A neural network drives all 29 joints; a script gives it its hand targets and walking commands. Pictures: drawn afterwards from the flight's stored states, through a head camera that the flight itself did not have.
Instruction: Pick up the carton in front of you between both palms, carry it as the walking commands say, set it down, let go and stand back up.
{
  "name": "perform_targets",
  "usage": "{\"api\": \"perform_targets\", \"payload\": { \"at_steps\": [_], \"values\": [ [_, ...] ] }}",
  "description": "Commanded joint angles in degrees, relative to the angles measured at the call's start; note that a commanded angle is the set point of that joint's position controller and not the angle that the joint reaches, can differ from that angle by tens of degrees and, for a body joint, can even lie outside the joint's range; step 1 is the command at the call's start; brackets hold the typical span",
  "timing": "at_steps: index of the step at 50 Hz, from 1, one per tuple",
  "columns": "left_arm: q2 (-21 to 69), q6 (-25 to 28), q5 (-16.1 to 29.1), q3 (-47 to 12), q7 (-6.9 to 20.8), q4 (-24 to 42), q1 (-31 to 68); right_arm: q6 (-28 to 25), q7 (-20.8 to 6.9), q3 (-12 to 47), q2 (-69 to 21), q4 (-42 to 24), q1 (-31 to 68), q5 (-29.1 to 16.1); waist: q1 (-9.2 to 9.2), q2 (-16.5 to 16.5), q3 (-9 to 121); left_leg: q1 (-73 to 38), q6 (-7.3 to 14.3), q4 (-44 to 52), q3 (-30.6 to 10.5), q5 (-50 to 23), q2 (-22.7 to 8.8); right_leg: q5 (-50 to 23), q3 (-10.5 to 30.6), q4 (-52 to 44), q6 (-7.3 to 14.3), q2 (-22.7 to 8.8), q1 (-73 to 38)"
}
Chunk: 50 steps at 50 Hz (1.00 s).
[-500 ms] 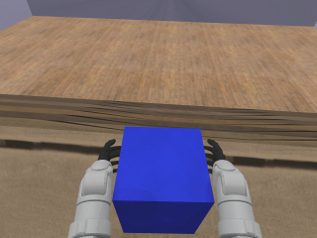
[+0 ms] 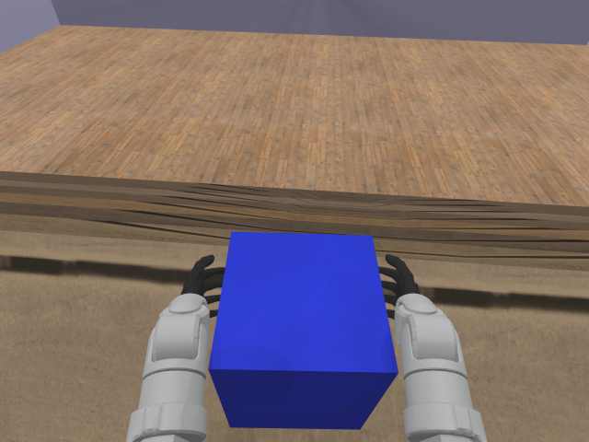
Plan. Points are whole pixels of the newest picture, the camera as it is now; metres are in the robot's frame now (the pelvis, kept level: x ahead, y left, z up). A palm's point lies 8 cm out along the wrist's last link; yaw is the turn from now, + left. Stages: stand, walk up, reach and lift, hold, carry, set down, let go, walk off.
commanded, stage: hold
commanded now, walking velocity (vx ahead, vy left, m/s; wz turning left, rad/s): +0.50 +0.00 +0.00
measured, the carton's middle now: (298, 335) +0.29 +0.00 -0.03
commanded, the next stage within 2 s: carry in 0.02 s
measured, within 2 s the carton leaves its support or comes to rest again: neither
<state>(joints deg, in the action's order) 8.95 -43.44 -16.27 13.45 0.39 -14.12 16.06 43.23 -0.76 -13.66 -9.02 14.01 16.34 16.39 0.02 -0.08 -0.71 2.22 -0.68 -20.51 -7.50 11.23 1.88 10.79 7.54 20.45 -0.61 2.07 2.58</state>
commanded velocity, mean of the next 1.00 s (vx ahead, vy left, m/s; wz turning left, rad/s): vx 0.50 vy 0.00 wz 0.00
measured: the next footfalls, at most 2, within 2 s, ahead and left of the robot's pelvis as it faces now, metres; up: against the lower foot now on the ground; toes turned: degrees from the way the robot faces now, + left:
right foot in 0.54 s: +0.22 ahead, -0.09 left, +0.00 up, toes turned -7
left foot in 0.92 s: +0.57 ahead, +0.11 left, +0.00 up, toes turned +11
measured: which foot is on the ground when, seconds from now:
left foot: down 0.00-0.56, up 0.58-0.90, down 0.92-1.00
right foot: down 0.00-0.42, up 0.44-0.52, down 0.54-0.94, up 0.96-1.00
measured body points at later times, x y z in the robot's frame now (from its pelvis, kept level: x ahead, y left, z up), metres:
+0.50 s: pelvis +0.14 +0.00 -0.02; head +0.13 -0.01 +0.43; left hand +0.41 +0.15 +0.06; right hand +0.41 -0.15 +0.06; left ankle +0.01 +0.13 -0.75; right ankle +0.11 -0.10 -0.73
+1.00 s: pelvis +0.44 +0.04 -0.03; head +0.43 +0.05 +0.42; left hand +0.70 +0.19 +0.05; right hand +0.69 -0.12 +0.05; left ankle +0.53 +0.11 -0.75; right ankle +0.23 -0.07 -0.67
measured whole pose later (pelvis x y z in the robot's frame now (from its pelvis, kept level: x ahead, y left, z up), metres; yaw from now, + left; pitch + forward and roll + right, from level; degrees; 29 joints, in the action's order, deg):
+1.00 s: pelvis +0.44 +0.04 -0.03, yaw -2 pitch +3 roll +1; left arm 7.2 -70.4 -3.6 4.8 -7.1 25.0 2.9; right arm 69.3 6.4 -2.9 -7.3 -24.3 2.8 4.4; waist 0.5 1.6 5.0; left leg 26.7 6.9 -34.8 15.6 11.2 -1.4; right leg 26.5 -2.9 59.9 0.3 -5.1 10.3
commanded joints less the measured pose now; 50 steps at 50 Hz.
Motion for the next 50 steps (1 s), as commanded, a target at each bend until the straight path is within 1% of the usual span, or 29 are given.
{"api": "perform_targets", "payload": {
  "at_steps": [1, 4, 8, 11, 13, 15, 16, 18, 19, 20, 21, 22, 23, 25, 27, 28, 29, 30, 32, 33, 35, 41, 43, 45, 46, 47, 48, 49, 50],
  "values": [
    [52.18, 1.63, 15.73, -31.54, 13.36, 3.11, 29.05, -1.15, -12.90, 31.57, -52.47, -1.76, 27.70, -15.49, -0.19, -0.73, 12.93, 5.49, 0.63, -1.79, 2.21, -1.81, -6.43, -1.44, -2.37, 2.39, 0.40, -6.39, 3.79],
    [52.54, 1.08, 17.66, -34.45, 12.81, 6.74, 30.48, -0.61, -12.31, 34.39, -53.04, -5.38, 28.16, -17.36, 0.05, -0.95, 11.61, 11.99, 1.87, 1.09, -0.94, 29.03, -5.58, 27.81, -0.79, 0.88, 1.42, -4.75, 11.43],
    [52.23, -1.91, 21.26, -39.92, 11.10, 14.03, 30.61, 2.54, -10.32, 39.88, -52.93, -12.93, 27.83, -20.48, 0.01, -2.24, 16.14, 11.36, 3.05, -1.06, -0.60, 20.88, -7.70, 17.15, -4.35, 6.90, 1.60, -5.05, 12.43],
    [50.53, -6.49, 23.53, -42.68, 9.39, 19.37, 30.06, 7.08, -8.45, 42.53, -51.37, -18.11, 26.65, -22.31, 0.15, -1.56, 16.31, 13.71, 3.55, -3.78, -0.26, 24.31, -8.46, 21.69, -2.82, 5.88, 2.29, -7.18, 14.19],
    [48.16, -9.95, 24.39, -43.04, 7.81, 21.55, 27.78, 10.60, -6.94, 43.38, -49.22, -20.64, 25.87, -23.33, -0.49, 4.30, 14.30, 20.10, 2.21, -11.04, 4.90, 19.21, -6.52, 22.14, 1.91, 1.48, 4.05, -10.91, 10.56],
    [46.22, -13.08, 25.15, -43.16, 5.87, 23.84, 23.75, 13.94, -5.64, 45.33, -47.50, -24.38, 24.82, -25.53, -0.92, 12.13, 13.30, 26.74, 0.41, -16.39, 12.40, 13.74, -3.08, 10.10, 8.55, -1.11, 7.51, -15.64, 3.94],
    [46.02, -14.54, 25.38, -43.47, 4.88, 25.58, 22.02, 15.39, -5.07, 46.36, -47.20, -26.44, 24.17, -26.91, -0.68, 11.55, 13.07, 26.19, 0.37, -12.97, 13.58, 13.45, -3.06, 0.86, 7.83, 1.45, 8.37, -16.09, 3.27],
    [46.37, -17.22, 26.52, -44.91, 3.48, 30.47, 20.01, 17.70, -4.04, 47.22, -47.33, -29.68, 20.62, -28.73, 0.04, 5.48, 16.91, 15.62, 0.28, -8.08, 14.37, 8.75, -2.74, -15.69, -2.31, 12.03, 6.23, -12.17, 5.47],
    [46.12, -18.52, 27.37, -45.58, 3.04, 32.85, 18.26, 18.71, -3.52, 47.40, -47.08, -31.10, 17.24, -29.29, 0.91, -0.62, 19.09, 2.83, 1.94, -6.09, 10.09, 2.05, -4.63, -25.06, -9.34, 22.10, 3.15, -8.83, 14.59],
    [45.81, -19.76, 28.57, -46.50, 2.79, 36.49, 18.35, 19.46, -2.87, 47.01, -47.31, -31.93, 13.52, -28.93, 1.76, -11.64, 21.42, -10.19, 5.52, -5.12, -0.51, -14.32, -11.26, -19.82, -15.22, 34.07, -0.09, -5.65, 28.02],
    [46.23, -20.69, 29.75, -47.55, 2.88, 38.96, 19.01, 20.03, -2.23, 46.38, -48.00, -33.01, 11.43, -28.03, 1.76, -21.98, 18.49, -18.80, 10.02, -2.29, -11.02, -33.47, -19.22, 12.89, -17.90, 35.41, -1.85, -1.99, 43.59],
    [47.17, -21.42, 31.32, -49.20, 2.90, 40.91, 19.44, 20.96, -1.79, 46.38, -48.83, -36.17, 10.60, -28.10, 2.02, -15.16, 14.10, -21.26, 12.65, -2.45, -14.03, -39.12, -22.02, 27.14, -15.43, 32.66, -1.00, -2.55, 50.47],
    [47.96, -21.91, 32.20, -49.12, 3.01, 41.92, 17.92, 21.70, -1.42, 47.34, -49.71, -39.90, 11.65, -28.91, 2.37, -8.61, 13.36, -22.93, 12.58, -2.96, -12.15, -38.47, -22.40, 30.23, -14.66, 26.73, -0.25, -3.63, 51.25],
    [49.86, -22.62, 33.02, -49.17, 3.13, 44.13, 12.34, 22.63, -1.16, 49.33, -50.38, -45.43, 11.21, -30.53, 1.01, -8.10, 16.32, -14.94, 7.15, -4.38, -2.45, -35.32, -19.22, 13.94, -16.10, 11.16, 1.07, -2.57, 34.97],
    [49.73, -22.92, 31.87, -48.20, 2.57, 46.11, 9.23, 23.48, -1.39, 50.40, -48.79, -48.67, 9.36, -32.08, -1.14, -4.51, 25.98, 6.74, 1.65, -17.40, 13.59, -29.02, -11.88, -2.00, -20.14, 2.04, 1.99, -0.10, -5.72],
    [48.73, -23.02, 30.73, -47.03, 2.09, 45.41, 6.25, 24.19, -1.66, 50.53, -46.76, -51.76, 12.56, -33.05, -3.26, 7.75, 26.31, 21.14, -0.74, -32.46, 18.01, -11.17, -6.91, 11.19, 1.75, -6.07, 4.25, -12.92, -14.14],
    [47.86, -23.11, 29.79, -46.39, 1.46, 45.87, 7.54, 25.07, -2.11, 51.93, -46.18, -53.17, 15.72, -34.53, -1.96, 20.41, 23.02, 37.85, -1.10, -41.09, 15.84, 14.95, -0.79, -8.00, 22.69, -7.67, 11.74, -23.84, -20.63],
    [47.12, -23.84, 30.21, -46.48, 1.23, 48.29, 9.23, 25.55, -2.40, 52.72, -46.14, -51.52, 14.74, -35.23, -1.57, 12.29, 20.80, 42.76, 1.30, -47.73, 9.95, 18.37, -5.12, -14.34, 20.72, -4.99, 15.44, -26.43, -20.54],
    [46.38, -24.97, 30.90, -47.18, 1.05, 49.55, 10.43, 26.13, -2.57, 51.08, -45.66, -48.67, 11.41, -34.73, -1.53, 1.85, 18.82, 45.06, 2.28, -46.63, 9.05, 14.21, -8.79, -17.75, 11.71, -4.63, 12.88, -24.01, -18.22],
    [46.15, -25.36, 31.35, -47.81, 1.17, 49.63, 10.82, 26.27, -2.42, 50.10, -45.87, -47.04, 9.56, -33.81, -1.41, 1.08, 17.44, 44.38, 1.95, -41.34, 9.67, 10.94, -9.27, -16.62, 7.26, -6.50, 10.47, -22.43, -16.45],
    [45.20, -26.01, 32.49, -49.04, 1.70, 49.25, 10.31, 26.38, -1.71, 48.37, -45.68, -44.52, 6.28, -31.32, -1.24, 4.00, 16.03, 41.27, 0.69, -32.81, 12.85, 7.61, -7.32, -18.88, 0.15, -8.18, 7.90, -19.12, -14.19],
    [42.51, -26.77, 33.72, -49.30, 3.64, 47.08, 8.72, 26.60, -0.12, 45.77, -44.74, -43.66, 3.54, -26.52, -1.45, 10.21, 8.84, 27.40, 1.34, -11.87, 21.43, -4.20, -2.69, -24.20, -12.12, -8.80, 6.14, -14.92, -2.12],
    [42.34, -26.69, 33.49, -49.18, 3.87, 47.14, 9.77, 26.53, -0.28, 46.21, -44.80, -44.57, 5.35, -26.92, -0.95, 10.92, 10.10, 18.06, 2.61, -10.79, 22.84, -7.98, -1.78, -31.68, -14.92, -4.02, 5.02, -15.04, 0.53],
    [41.64, -26.77, 33.28, -49.07, 3.84, 47.39, 10.48, 26.48, -0.54, 46.20, -44.42, -44.26, 5.89, -27.46, 0.42, 8.76, 15.13, 2.78, 3.07, -9.40, 26.15, -2.50, 1.37, -33.98, -20.16, 10.47, 3.05, -12.02, 4.55],
    [41.10, -26.82, 32.98, -48.92, 3.82, 47.33, 11.11, 26.55, -0.80, 46.20, -44.23, -44.25, 5.97, -27.61, 1.60, 5.05, 17.91, -6.79, 2.89, -8.91, 20.94, 2.16, -2.92, -23.35, -20.12, 21.39, 2.09, -10.54, 11.50],
    [40.89, -27.13, 32.59, -48.72, 3.81, 47.87, 11.76, 26.53, -1.07, 45.99, -43.61, -43.47, 5.81, -27.67, 1.88, -7.88, 18.85, -8.71, 7.52, 2.55, -7.26, 21.10, -18.51, -7.90, -20.38, 37.61, -0.43, -5.08, 21.20],
    [41.65, -27.21, 32.46, -49.09, 3.79, 47.55, 11.41, 26.46, -1.45, 46.66, -44.43, -43.02, 6.72, -28.64, 1.51, -15.64, 19.85, -12.93, 14.07, 10.98, -26.05, 18.72, -27.61, 14.93, -13.78, 50.11, -0.14, -0.48, 31.96],
    [43.59, -26.82, 32.13, -49.05, 3.87, 46.39, 10.95, 26.35, -1.94, 47.63, -46.56, -43.28, 6.99, -29.97, 1.33, -10.64, 19.69, -10.73, 14.20, 10.45, -22.11, 11.36, -27.13, 15.00, -8.28, 55.61, 1.43, -4.62, 33.52],
    [45.66, -26.25, 31.61, -48.89, 4.16, 45.55, 10.22, 25.71, -2.45, 48.58, -49.17, -43.38, 7.57, -30.91, 1.33, -7.44, 20.09, -6.73, 13.16, 9.21, -16.36, 3.95, -24.70, 12.94, -7.62, 55.82, 2.80, -6.69, 32.38]
  ]
}}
